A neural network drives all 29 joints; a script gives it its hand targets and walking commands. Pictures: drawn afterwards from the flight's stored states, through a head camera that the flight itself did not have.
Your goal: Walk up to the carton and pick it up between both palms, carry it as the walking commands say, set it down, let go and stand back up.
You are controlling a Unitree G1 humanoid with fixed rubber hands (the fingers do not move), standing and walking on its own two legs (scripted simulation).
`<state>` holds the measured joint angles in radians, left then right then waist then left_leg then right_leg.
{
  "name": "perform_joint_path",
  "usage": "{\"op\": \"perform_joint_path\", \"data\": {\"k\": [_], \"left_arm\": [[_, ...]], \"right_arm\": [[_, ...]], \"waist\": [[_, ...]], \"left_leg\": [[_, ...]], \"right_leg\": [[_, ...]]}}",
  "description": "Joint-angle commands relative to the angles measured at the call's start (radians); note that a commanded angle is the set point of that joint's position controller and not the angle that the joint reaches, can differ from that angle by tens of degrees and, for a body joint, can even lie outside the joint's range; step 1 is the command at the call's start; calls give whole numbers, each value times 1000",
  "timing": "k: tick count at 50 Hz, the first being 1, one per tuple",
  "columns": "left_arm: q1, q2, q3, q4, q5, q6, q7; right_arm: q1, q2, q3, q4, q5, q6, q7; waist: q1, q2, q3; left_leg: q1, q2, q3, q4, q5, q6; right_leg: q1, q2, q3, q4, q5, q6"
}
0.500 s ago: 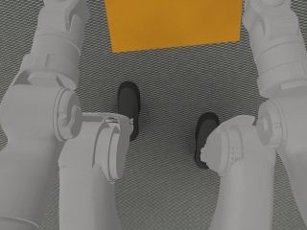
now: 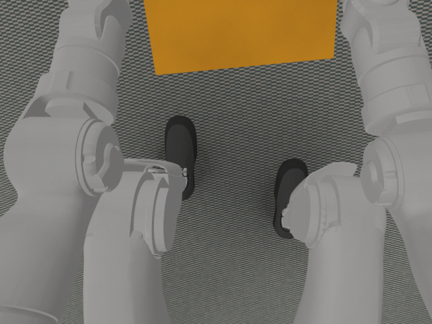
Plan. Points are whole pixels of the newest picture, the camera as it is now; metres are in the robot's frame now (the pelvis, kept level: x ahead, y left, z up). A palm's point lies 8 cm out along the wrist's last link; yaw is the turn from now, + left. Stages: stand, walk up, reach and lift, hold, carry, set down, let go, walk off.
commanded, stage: reach and lift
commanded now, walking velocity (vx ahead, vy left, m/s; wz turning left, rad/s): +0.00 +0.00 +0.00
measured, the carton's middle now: out of the picture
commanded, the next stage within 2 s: none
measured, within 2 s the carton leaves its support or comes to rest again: leaves its support in 0.58 s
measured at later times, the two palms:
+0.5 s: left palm out of the picture +0.54 +0.21 -0.19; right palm out of the picture +0.55 -0.10 -0.21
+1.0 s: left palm out of the picture +0.54 +0.21 -0.13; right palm out of the picture +0.55 -0.09 -0.15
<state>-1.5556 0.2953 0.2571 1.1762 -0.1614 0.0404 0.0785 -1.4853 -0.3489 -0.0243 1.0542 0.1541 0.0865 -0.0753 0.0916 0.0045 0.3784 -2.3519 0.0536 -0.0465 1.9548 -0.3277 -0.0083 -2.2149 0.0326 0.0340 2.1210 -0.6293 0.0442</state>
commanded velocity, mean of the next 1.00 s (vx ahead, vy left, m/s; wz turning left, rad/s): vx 0.00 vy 0.00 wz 0.00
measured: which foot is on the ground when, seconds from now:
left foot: down 0.00-1.00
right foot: down 0.00-1.00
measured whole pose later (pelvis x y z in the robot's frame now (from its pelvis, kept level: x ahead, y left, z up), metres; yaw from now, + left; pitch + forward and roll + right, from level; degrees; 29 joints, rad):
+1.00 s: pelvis -0.02 +0.00 +0.01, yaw -1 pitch +29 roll +0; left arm -1.58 0.30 0.30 0.98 -0.16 0.25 0.13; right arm -1.53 -0.32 -0.04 0.92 0.10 0.39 -0.11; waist 0.10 -0.02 0.52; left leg -2.15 0.03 -0.07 1.98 -0.34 -0.04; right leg -2.03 0.06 0.03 2.14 -0.62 0.04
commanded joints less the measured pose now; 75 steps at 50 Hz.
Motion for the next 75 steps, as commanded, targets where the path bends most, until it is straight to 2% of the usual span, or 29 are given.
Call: {"op": "perform_joint_path", "data": {"k": [1,3,8,9,10,13,15,21,22,31,34,37,39,41,43,45,46,49,51,55,57,59,63,67,69,70,71,72,75], "left_arm": [[-384,-743,-155,-164,76,38,-201],[-405,-747,-199,-193,44,49,-217],[-348,-768,-210,-180,57,58,-228],[-427,-797,-241,-248,11,60,-228],[-342,-789,-193,-177,41,63,-228],[-429,-812,-266,-259,-6,68,-222],[-471,-794,-226,-234,35,68,-220],[-470,-920,-298,-357,-30,86,-207],[-522,-878,-313,-416,-40,88,-203],[-680,-956,-369,-568,-133,138,-190],[-680,-1005,-293,-461,-66,171,-211],[-579,-1037,-235,-311,13,202,-231],[-719,-1041,-312,-508,-16,199,-222],[-655,-1052,-297,-450,-2,224,-228],[-700,-1027,-277,-444,-4,233,-236],[-622,-1059,-247,-421,41,254,-241],[-599,-1075,-266,-434,19,261,-244],[-595,-1097,-318,-494,13,276,-244],[-563,-1141,-290,-450,18,286,-252],[-513,-1147,-265,-481,53,300,-257],[-546,-1145,-295,-504,50,306,-262],[-593,-1153,-336,-660,19,309,-260],[-609,-1131,-338,-597,25,319,-261],[-532,-1180,-280,-469,71,347,-280],[-560,-1216,-349,-609,23,354,-275],[-587,-1205,-328,-520,40,360,-280],[-540,-1216,-335,-556,42,364,-280],[-527,-1242,-338,-524,35,365,-276],[-605,-1195,-395,-696,8,363,-265]], "right_arm": [[-525,839,156,-193,-46,17,257],[-517,866,160,-213,-50,27,259],[-523,860,164,-227,-35,20,266],[-499,902,162,-212,-41,41,271],[-552,866,181,-262,-37,26,260],[-578,849,178,-301,-7,28,259],[-561,932,183,-228,-12,42,264],[-714,920,251,-439,30,47,239],[-763,963,280,-468,73,48,238],[-1036,997,363,-762,152,88,218],[-953,975,236,-546,73,111,237],[-924,998,188,-477,42,118,264],[-923,1016,201,-575,61,126,267],[-905,1011,160,-492,49,148,279],[-948,994,162,-547,27,153,280],[-970,1016,188,-602,56,154,277],[-990,1012,213,-668,56,152,271],[-1008,1069,274,-746,117,152,265],[-999,1058,239,-694,70,160,263],[-990,1112,244,-682,108,166,256],[-943,1090,198,-653,56,168,253],[-965,1174,275,-774,120,186,254],[-942,1207,253,-680,102,193,241],[-856,1232,176,-567,61,214,256],[-922,1203,206,-719,73,206,250],[-891,1160,160,-608,42,218,255],[-864,1218,190,-645,81,219,262],[-909,1183,201,-678,58,215,254],[-901,1261,250,-759,112,228,249]], "waist": [[114,-133,-1107],[51,-172,-1099],[99,-89,-1149],[45,-136,-1161],[80,-165,-1148],[53,-93,-1261],[115,-126,-1215],[63,-105,-1588],[117,-88,-1626],[114,-154,-2110],[65,-104,-1824],[101,-46,-1600],[83,-37,-1850],[55,9,-1769],[72,-64,-1783],[131,-19,-1863],[100,-91,-1970],[147,-41,-2075],[89,-67,-2040],[137,-22,-2031],[73,-20,-1988],[129,-57,-2241],[144,-60,-2187],[132,-32,-1956],[78,-46,-2232],[56,-35,-2070],[105,-8,-2153],[59,-29,-2151],[136,-28,-2424]], "left_leg": [[828,-95,130,60,208,-17],[811,-94,113,59,195,-6],[901,-99,122,84,280,-14],[863,-101,111,65,214,-12],[865,-98,114,63,251,-2],[995,-96,105,72,298,-18],[927,-93,118,73,265,-10],[1159,-114,118,75,470,-2],[1145,-118,137,72,403,-1],[1298,-133,151,60,433,5],[1178,-115,160,19,225,-7],[1085,-109,161,-14,89,-7],[1257,-117,138,-22,141,-14],[1299,-124,131,-33,109,-15],[1180,-129,160,-39,107,-19],[1235,-124,174,-28,134,-19],[1292,-127,158,-27,181,-11],[1361,-131,162,-24,314,-14],[1319,-133,162,-23,246,-13],[1326,-139,161,-52,278,-11],[1318,-140,163,-59,239,-26],[1374,-153,174,-63,322,-17],[1293,-150,182,-91,217,-16],[1189,-160,191,-135,108,-13],[1363,-164,177,-127,222,-24],[1256,-161,173,-143,150,-30],[1336,-166,182,-157,215,-27],[1354,-168,173,-140,223,-27],[1448,-177,193,-161,269,-31]], "right_leg": [[171,93,-77,-170,181,-17],[206,86,-99,-158,191,-14],[149,81,-95,-145,220,-19],[207,87,-106,-145,199,-25],[209,86,-106,-151,227,-7],[175,91,-126,-143,226,-21],[195,87,-108,-148,219,-19],[329,95,-142,-153,362,-5],[380,100,-119,-153,322,-16],[699,135,-146,-133,418,-7],[533,108,-149,-199,211,-27],[398,112,-152,-217,80,-47],[457,125,-160,-221,139,-54],[389,121,-183,-206,87,-46],[505,118,-166,-231,124,-37],[527,119,-151,-237,130,-41],[599,129,-177,-231,169,-31],[620,144,-157,-240,277,-31],[625,133,-158,-257,213,-29],[620,142,-158,-258,245,-24],[579,148,-181,-273,222,-28],[800,156,-143,-291,335,-22],[761,150,-144,-296,253,-20],[659,145,-136,-362,144,-26],[799,156,-149,-355,260,-25],[709,147,-164,-346,203,-23],[739,151,-146,-370,248,-24],[729,149,-154,-367,245,-24],[907,162,-143,-376,324,-22]]}}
